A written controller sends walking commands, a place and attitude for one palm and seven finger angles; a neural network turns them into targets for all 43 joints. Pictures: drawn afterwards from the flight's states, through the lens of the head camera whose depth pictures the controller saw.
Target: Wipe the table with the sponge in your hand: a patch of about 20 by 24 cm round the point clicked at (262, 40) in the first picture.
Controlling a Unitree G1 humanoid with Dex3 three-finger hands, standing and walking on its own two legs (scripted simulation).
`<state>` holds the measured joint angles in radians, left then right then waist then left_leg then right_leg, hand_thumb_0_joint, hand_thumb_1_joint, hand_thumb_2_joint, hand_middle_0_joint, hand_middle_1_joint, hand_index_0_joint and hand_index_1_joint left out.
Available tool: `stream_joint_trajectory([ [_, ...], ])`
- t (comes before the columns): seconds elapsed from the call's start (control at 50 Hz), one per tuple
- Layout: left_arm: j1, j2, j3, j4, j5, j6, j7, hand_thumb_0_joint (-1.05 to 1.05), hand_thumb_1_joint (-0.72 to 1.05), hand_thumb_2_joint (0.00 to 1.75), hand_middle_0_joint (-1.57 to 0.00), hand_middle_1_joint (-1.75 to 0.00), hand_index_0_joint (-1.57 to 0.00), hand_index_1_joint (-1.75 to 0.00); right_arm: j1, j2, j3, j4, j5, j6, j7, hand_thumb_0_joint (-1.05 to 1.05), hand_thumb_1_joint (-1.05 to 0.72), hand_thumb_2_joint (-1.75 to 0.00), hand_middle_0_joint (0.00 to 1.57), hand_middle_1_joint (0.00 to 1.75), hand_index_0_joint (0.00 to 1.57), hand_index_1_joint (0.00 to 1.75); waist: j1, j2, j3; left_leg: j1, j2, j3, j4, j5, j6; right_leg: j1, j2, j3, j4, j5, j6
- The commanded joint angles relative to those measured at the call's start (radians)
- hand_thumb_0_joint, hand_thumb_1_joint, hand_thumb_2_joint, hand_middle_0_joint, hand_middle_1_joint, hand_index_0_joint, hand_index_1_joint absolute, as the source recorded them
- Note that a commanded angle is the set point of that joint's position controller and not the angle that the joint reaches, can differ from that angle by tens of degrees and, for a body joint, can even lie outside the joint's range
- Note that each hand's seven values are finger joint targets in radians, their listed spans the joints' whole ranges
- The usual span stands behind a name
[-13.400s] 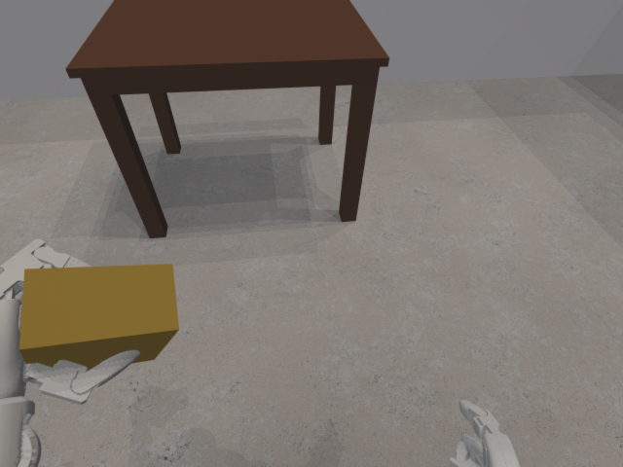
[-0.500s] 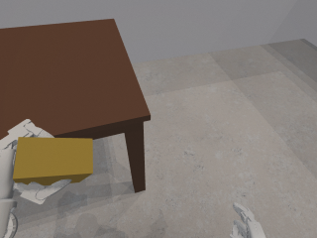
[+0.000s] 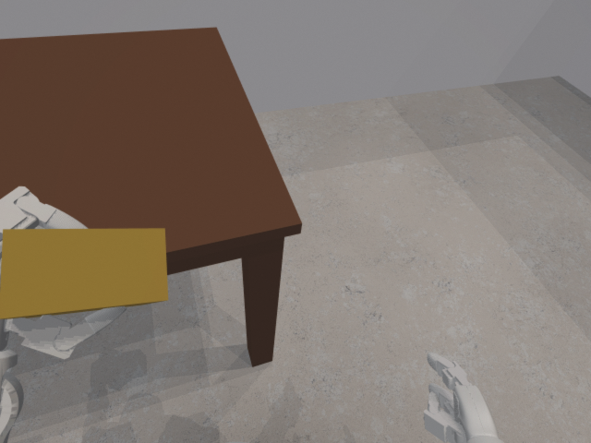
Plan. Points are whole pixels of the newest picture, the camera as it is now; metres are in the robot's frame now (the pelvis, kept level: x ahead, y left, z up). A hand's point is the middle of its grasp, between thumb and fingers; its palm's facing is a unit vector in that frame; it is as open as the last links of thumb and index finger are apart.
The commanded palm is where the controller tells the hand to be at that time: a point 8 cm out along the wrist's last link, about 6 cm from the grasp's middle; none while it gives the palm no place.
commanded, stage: shuffle to correct the standing spot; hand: left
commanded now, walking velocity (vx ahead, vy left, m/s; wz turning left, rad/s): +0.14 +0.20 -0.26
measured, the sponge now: (110, 274) +0.24 +0.21 +0.16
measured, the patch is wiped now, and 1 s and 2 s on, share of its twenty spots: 0.00 0.00 0.00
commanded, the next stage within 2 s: come to a stop and stand still in 1.04 s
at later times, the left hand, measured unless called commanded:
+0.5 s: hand (20, 224) +0.27 +0.30 +0.18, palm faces +0.33 -0.83 -0.46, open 10.1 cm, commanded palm +0.22 +0.34 +0.19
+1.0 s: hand out of the picture +0.30 +0.44 +0.18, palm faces +0.40 -0.82 -0.41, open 10.1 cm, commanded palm +0.23 +0.47 +0.19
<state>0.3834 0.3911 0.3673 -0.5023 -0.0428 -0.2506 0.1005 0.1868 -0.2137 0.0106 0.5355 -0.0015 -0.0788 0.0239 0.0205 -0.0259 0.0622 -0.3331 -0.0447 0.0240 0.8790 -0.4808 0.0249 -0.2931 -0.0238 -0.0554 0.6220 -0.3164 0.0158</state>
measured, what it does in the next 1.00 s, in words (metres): steps to the left: left foot, then right foot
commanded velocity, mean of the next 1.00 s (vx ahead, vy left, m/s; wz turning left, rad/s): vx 0.11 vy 0.17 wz -0.01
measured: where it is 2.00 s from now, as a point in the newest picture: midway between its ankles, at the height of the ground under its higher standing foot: outside the picture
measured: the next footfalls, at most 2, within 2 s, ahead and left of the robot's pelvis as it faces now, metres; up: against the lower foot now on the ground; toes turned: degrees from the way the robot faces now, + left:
left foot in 0.06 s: +0.05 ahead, +0.11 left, +0.00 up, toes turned -3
right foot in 0.30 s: +0.08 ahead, -0.05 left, +0.00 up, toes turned -10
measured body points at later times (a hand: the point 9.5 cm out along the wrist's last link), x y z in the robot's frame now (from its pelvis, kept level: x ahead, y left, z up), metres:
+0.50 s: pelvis +0.04 +0.07 +0.01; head +0.07 +0.08 +0.46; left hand +0.24 +0.35 +0.21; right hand +0.17 -0.18 -0.08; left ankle +0.09 +0.24 -0.68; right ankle +0.04 -0.04 -0.72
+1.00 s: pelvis +0.06 +0.20 +0.00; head +0.09 +0.21 +0.44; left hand +0.27 +0.48 +0.20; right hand +0.23 -0.03 -0.09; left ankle +0.11 +0.30 -0.72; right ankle +0.02 +0.06 -0.67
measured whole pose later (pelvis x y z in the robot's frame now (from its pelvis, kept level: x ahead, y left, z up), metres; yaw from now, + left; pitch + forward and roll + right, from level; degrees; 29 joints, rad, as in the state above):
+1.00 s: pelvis +0.06 +0.20 +0.00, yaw -3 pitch -1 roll +1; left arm 0.38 0.40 0.41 -0.50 -0.02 -0.21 0.14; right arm 0.18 -0.15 -0.01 0.60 0.01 -0.10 -0.01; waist 0.02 -0.05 0.09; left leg -0.36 -0.02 0.05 0.69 -0.30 0.03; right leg -0.42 -0.07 0.00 1.07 -0.52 0.02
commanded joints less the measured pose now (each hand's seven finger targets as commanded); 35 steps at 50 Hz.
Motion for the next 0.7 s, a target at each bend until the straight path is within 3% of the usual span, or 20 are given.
stream_joint_trajectory([
  [0.0, -0.093, 0.15, 0.115, -0.294, 0.0, -0.063, 0.029, 0.0, 0.1, 1.3, -1.2, -1.6, -1.2, -1.6, -0.033, -0.097, -0.042, -0.104, 0.003, -0.025, -0.007, 0.0, -0.9, -0.9, 0.2, 0.3, 0.2, 0.3, -0.061, 0.09, -0.189, 0.141, 0.065, -0.059, -0.297, 0.17, -0.008, -0.067, -0.176, 0.194, -0.004, 0.181, -0.124],
  [0.02, -0.088, 0.147, 0.114, -0.283, -0.001, -0.068, 0.025, 0.0, 0.1, 1.3, -1.2, -1.6, -1.2, -1.6, -0.043, -0.116, -0.05, -0.106, 0.008, -0.038, -0.023, 0.0, -0.9, -0.9, 0.2, 0.3, 0.2, 0.3, -0.053, 0.26, -0.162, 0.211, 0.081, -0.113, -0.442, 0.226, 0.007, -0.143, -0.016, 0.066, 0.173, 0.058, -0.068],
  [0.04, -0.108, 0.152, 0.119, -0.313, 0.003, -0.075, 0.022, 0.0, 0.1, 1.3, -1.2, -1.6, -1.2, -1.6, -0.049, -0.136, -0.068, -0.13, 0.012, -0.059, -0.027, 0.0, -0.9, -0.9, 0.2, 0.3, 0.2, 0.3, -0.03, 0.419, -0.161, 0.21, 0.23, -0.298, -0.534, 0.31, 0.087, -0.199, 0.07, -0.021, 0.367, -0.179, -0.017],
  [0.08, -0.14, 0.2, 0.148, -0.288, 0.0, -0.07, 0.019, 0.0, 0.1, 1.3, -1.2, -1.6, -1.2, -1.6, -0.048, -0.113, -0.064, -0.133, 0.0, -0.081, -0.022, 0.0, -0.9, -0.9, 0.2, 0.3, 0.2, 0.3, -0.04, 0.303, -0.128, 0.271, 0.302, -0.454, -0.541, 0.58, 0.173, -0.341, 0.048, 0.043, 0.561, -0.287, -0.025],
  [0.12, -0.109, 0.165, 0.122, -0.23, 0.018, -0.067, 0.021, 0.0, 0.1, 1.3, -1.2, -1.6, -1.2, -1.6, -0.027, -0.119, -0.072, -0.111, 0.004, -0.093, -0.013, 0.0, -0.9, -0.9, 0.2, 0.3, 0.2, 0.3, -0.042, 0.137, -0.124, 0.305, 0.282, -0.344, -0.464, 0.741, 0.18, -0.34, 0.009, 0.043, 0.49, -0.189, -0.033],
  [0.18, -0.03, 0.154, 0.115, -0.238, 0.01, -0.057, 0.019, 0.0, 0.1, 1.3, -1.2, -1.6, -1.2, -1.6, -0.067, -0.124, -0.056, -0.122, 0.015, -0.094, -0.006, 0.0, -0.9, -0.9, 0.2, 0.3, 0.2, 0.3, -0.018, 0.218, -0.149, 0.199, 0.201, -0.147, -0.431, 0.736, 0.119, -0.106, 0.01, -0.043, 0.169, -0.074, -0.037],
  [0.22, 0.044, 0.174, 0.143, -0.202, 0.005, -0.054, 0.024, 0.0, 0.1, 1.3, -1.2, -1.6, -1.2, -1.6, -0.066, -0.127, -0.047, -0.127, 0.01, -0.083, -0.008, 0.0, -0.9, -0.9, 0.2, 0.3, 0.2, 0.3, 0.002, 0.16, -0.172, 0.007, 0.183, -0.124, -0.358, 0.603, 0.072, 0.179, 0.009, -0.065, -0.061, 0.075, -0.043],
  [0.24, 0.07, 0.178, 0.152, -0.174, 0.005, -0.052, 0.026, 0.0, 0.1, 1.3, -1.2, -1.6, -1.2, -1.6, -0.068, -0.129, -0.048, -0.128, 0.012, -0.072, -0.012, 0.0, -0.9, -0.9, 0.2, 0.3, 0.2, 0.3, 0.014, 0.072, -0.198, -0.134, 0.152, -0.103, -0.237, 0.489, 0.053, 0.37, -0.029, -0.02, -0.155, 0.183, -0.057],
  [0.26, 0.079, 0.213, 0.179, -0.164, 0.007, -0.052, 0.032, 0.0, 0.1, 1.3, -1.2, -1.6, -1.2, -1.6, -0.053, -0.118, -0.056, -0.135, 0.011, -0.063, -0.012, 0.0, -0.9, -0.9, 0.2, 0.3, 0.2, 0.3, 0.011, -0.14, -0.258, -0.315, 0.059, -0.015, 0.042, 0.3, 0.023, 0.531, -0.234, 0.262, -0.219, 0.211, -0.144],
  [0.28, 0.119, 0.217, 0.217, -0.086, -0.016, -0.058, 0.034, 0.0, 0.1, 1.3, -1.2, -1.6, -1.2, -1.6, -0.055, -0.139, -0.067, -0.139, 0.003, -0.061, -0.009, 0.0, -0.9, -0.9, 0.2, 0.3, 0.2, 0.3, -0.004, -0.198, -0.219, -0.417, 0.016, -0.049, 0.276, 0.023, -0.009, 0.454, -0.438, 0.528, -0.289, 0.299, -0.24],
  [0.3, 0.112, 0.19, 0.212, -0.106, -0.033, -0.055, 0.032, 0.0, 0.1, 1.3, -1.2, -1.6, -1.2, -1.6, -0.021, -0.151, -0.083, -0.117, 0.009, -0.049, -0.001, 0.0, -0.9, -0.9, 0.2, 0.3, 0.2, 0.3, -0.005, -0.151, -0.185, -0.424, 0.065, -0.128, 0.4, 0.02, -0.035, 0.343, -0.484, 0.581, -0.311, 0.245, -0.268],
  [0.34, 0.104, 0.196, 0.216, -0.179, -0.021, -0.065, 0.032, 0.0, 0.1, 1.3, -1.2, -1.6, -1.2, -1.6, -0.046, -0.127, -0.072, -0.113, 0.012, -0.034, 0.007, 0.0, -0.9, -0.9, 0.2, 0.3, 0.2, 0.3, -0.009, -0.083, -0.104, -0.407, 0.149, -0.209, 0.422, 0.072, -0.044, 0.174, -0.423, 0.429, -0.277, 0.304, -0.242],
  [0.38, 0.034, 0.208, 0.199, -0.24, 0.0, -0.069, 0.035, 0.0, 0.1, 1.3, -1.2, -1.6, -1.2, -1.6, -0.054, -0.11, -0.06, -0.099, 0.004, -0.022, -0.001, 0.0, -0.9, -0.9, 0.2, 0.3, 0.2, 0.3, -0.019, -0.053, -0.137, -0.28, 0.184, -0.16, 0.265, 0.103, -0.041, 0.063, -0.364, 0.26, -0.239, 0.317, -0.188],
  [0.42, 0.028, 0.19, 0.169, -0.239, 0.009, -0.055, 0.045, 0.0, 0.1, 1.3, -1.2, -1.6, -1.2, -1.6, -0.052, -0.084, -0.051, -0.097, 0.001, -0.034, -0.022, 0.0, -0.9, -0.9, 0.2, 0.3, 0.2, 0.3, -0.015, -0.075, -0.126, -0.067, 0.149, -0.02, 0.005, 0.17, -0.029, -0.077, -0.288, 0.136, -0.24, 0.19, -0.145],
  [0.46, -0.01, 0.192, 0.153, -0.269, 0.012, -0.042, 0.056, 0.0, 0.1, 1.3, -1.2, -1.6, -1.2, -1.6, -0.057, -0.077, -0.058, -0.087, -0.003, -0.063, -0.043, 0.0, -0.9, -0.9, 0.2, 0.3, 0.2, 0.3, -0.01, -0.067, -0.139, 0.086, 0.075, 0.1, -0.204, 0.237, -0.027, -0.066, -0.253, 0.107, -0.208, 0.106, -0.115],
  [0.5, -0.015, 0.191, 0.147, -0.259, 0.015, -0.035, 0.052, 0.0, 0.1, 1.3, -1.2, -1.6, -1.2, -1.6, -0.044, -0.075, -0.064, -0.091, 0.0, -0.078, -0.063, 0.0, -0.9, -0.9, 0.2, 0.3, 0.2, 0.3, -0.017, 0.013, -0.134, 0.157, 0.032, 0.133, -0.332, 0.26, -0.033, -0.051, -0.188, 0.054, -0.084, 0.077, -0.072],
  [0.56, -0.042, 0.194, 0.17, -0.256, 0.016, -0.051, 0.046, 0.0, 0.1, 1.3, -1.2, -1.6, -1.2, -1.6, -0.027, -0.134, -0.093, -0.121, 0.023, -0.093, -0.068, 0.0, -0.9, -0.9, 0.2, 0.3, 0.2, 0.3, -0.012, 0.137, -0.178, 0.109, 0.182, -0.081, -0.375, 0.478, 0.031, -0.03, -0.034, -0.036, 0.16, 0.084, 0.003],
  [0.6, -0.017, 0.176, 0.166, -0.215, 0.002, -0.047, 0.032, 0.0, 0.1, 1.3, -1.2, -1.6, -1.2, -1.6, -0.02, -0.12, -0.091, -0.12, 0.028, -0.095, -0.058, 0.0, -0.9, -0.9, 0.2, 0.3, 0.2, 0.3, -0.023, 0.295, -0.163, 0.089, 0.276, -0.23, -0.448, 0.561, 0.134, -0.1, 0.009, -0.046, 0.35, -0.222, 0.013],
  [0.64, -0.02, 0.168, 0.164, -0.228, 0.004, -0.052, 0.036, 0.0, 0.1, 1.3, -1.2, -1.6, -1.2, -1.6, -0.028, -0.128, -0.092, -0.109, 0.027, -0.106, -0.045, 0.0, -0.9, -0.9, 0.2, 0.3, 0.2, 0.3, -0.015, 0.273, -0.17, 0.068, 0.266, -0.161, -0.39, 0.52, 0.132, -0.038, -0.003, -0.029, 0.194, -0.186, -0.008],
  [0.68, 0.024, 0.158, 0.155, -0.217, 0.004, -0.043, 0.038, 0.0, 0.1, 1.3, -1.2, -1.6, -1.2, -1.6, -0.045, -0.123, -0.079, -0.109, 0.03, -0.102, -0.033, 0.0, -0.9, -0.9, 0.2, 0.3, 0.2, 0.3, 0.002, 0.147, -0.182, -0.043, 0.169, -0.023, -0.261, 0.376, 0.048, 0.148, -0.029, 0.002, -0.113, 0.097, -0.023],
])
